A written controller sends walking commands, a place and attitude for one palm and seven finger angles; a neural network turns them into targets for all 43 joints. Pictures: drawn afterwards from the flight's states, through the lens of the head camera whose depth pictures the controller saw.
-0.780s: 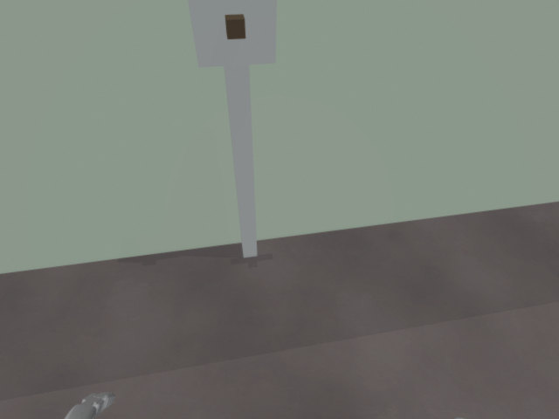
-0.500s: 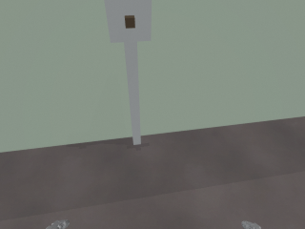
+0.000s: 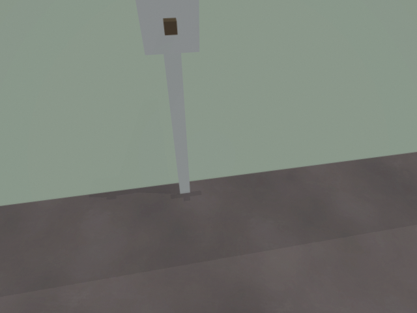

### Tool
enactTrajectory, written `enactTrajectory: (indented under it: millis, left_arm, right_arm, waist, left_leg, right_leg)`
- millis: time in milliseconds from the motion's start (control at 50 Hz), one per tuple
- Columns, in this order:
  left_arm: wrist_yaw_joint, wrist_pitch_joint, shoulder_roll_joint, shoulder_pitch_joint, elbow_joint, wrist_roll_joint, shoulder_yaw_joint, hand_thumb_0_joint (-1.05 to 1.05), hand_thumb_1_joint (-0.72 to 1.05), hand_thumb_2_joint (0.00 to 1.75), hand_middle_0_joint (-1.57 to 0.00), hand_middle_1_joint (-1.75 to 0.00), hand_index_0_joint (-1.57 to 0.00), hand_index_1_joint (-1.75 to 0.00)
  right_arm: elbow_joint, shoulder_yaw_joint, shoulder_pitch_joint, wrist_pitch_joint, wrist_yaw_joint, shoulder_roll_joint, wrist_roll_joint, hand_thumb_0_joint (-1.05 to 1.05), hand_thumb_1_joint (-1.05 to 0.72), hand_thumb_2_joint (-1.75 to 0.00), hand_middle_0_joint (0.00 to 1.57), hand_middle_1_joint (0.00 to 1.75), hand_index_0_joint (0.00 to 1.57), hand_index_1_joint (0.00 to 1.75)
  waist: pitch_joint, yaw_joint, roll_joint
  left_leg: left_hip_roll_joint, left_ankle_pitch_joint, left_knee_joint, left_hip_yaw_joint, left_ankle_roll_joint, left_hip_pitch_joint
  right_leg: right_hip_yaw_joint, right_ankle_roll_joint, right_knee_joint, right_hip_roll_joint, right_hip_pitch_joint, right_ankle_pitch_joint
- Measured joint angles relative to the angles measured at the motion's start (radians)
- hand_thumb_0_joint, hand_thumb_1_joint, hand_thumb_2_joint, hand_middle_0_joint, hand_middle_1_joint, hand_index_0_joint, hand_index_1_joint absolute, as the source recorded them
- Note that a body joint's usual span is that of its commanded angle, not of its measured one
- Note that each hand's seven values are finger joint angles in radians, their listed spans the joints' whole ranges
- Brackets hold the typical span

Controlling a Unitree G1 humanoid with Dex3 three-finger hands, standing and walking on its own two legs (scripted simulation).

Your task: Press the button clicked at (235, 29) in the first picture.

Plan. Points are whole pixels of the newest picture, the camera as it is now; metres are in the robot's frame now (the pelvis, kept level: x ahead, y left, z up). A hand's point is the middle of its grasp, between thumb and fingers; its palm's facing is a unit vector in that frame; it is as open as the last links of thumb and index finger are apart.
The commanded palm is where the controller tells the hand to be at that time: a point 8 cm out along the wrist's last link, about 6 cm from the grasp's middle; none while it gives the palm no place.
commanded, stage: stand and wait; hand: left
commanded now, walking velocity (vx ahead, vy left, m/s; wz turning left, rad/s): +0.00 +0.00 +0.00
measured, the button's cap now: (170, 26) +0.84 +0.17 +0.18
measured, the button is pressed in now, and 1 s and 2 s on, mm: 0 0 0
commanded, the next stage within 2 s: look at it before walking up in 0.20 s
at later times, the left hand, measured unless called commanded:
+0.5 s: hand out of the picture +0.07 +0.24 -0.16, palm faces -0.03 -0.94 -0.33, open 7.4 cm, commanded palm none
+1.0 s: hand out of the picture +0.09 +0.25 -0.15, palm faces -0.01 -0.94 -0.34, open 7.4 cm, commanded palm none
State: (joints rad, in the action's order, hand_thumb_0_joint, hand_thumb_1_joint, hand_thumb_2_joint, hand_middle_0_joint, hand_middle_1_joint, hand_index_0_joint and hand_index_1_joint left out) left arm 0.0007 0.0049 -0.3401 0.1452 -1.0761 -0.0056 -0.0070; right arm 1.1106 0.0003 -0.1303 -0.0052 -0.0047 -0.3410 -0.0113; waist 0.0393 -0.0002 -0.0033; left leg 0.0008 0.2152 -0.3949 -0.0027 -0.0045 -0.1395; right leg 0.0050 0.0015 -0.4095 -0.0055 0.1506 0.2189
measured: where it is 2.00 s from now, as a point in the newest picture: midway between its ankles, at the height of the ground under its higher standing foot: outside the picture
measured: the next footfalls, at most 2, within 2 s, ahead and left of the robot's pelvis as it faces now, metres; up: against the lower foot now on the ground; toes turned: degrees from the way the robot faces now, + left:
right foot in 1.60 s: -0.01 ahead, -0.12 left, +0.00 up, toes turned +8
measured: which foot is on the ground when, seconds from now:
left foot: down 0.00-1.00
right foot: down 0.00-1.00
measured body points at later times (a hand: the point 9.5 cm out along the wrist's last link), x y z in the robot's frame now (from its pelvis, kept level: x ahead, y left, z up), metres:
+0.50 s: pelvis +0.00 +0.00 +0.00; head +0.01 +0.00 +0.45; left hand +0.08 +0.29 -0.13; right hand +0.07 -0.30 -0.13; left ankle +0.00 +0.12 -0.74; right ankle +0.00 -0.12 -0.74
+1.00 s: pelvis +0.01 +0.00 +0.00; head +0.01 +0.00 +0.45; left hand +0.09 +0.29 -0.13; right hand +0.09 -0.30 -0.13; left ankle +0.00 +0.12 -0.74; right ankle +0.00 -0.12 -0.74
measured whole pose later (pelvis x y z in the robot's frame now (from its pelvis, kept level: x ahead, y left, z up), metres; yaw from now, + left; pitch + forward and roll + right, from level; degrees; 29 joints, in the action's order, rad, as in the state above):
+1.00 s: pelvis +0.01 +0.00 +0.00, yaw +0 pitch -2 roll +0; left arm 0.01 0.00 -0.34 0.12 -1.07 -0.01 0.00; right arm 1.11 0.00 -0.11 -0.01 0.00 -0.34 -0.01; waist 0.04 0.00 -0.01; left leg 0.00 0.21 -0.38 -0.01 -0.01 -0.14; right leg 0.00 0.00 -0.40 -0.01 0.15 0.22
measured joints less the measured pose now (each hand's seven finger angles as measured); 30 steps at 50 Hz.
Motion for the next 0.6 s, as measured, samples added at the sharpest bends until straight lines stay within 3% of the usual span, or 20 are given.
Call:
enactTrajectory:
  millis: [600]
  left_arm:
    - [0.0, -0.007, 0.004, -0.009, -0.01, -0.002, 0.0, 0.01, 0.91, 0.9, -0.2, -0.29, -0.21, -0.3]
  right_arm:
    - [0.011, 0.001, 0.015, -0.008, -0.001, 0.007, 0.002, 0.01, -0.91, -0.9, 0.2, 0.3, 0.2, 0.3]
  waist:
    - [-0.001, -0.001, -0.003]
  left_leg:
    - [0.004, -0.009, 0.02, 0.007, -0.003, -0.002]
  right_leg:
    - [0.007, -0.002, 0.017, 0.004, 0.006, -0.011]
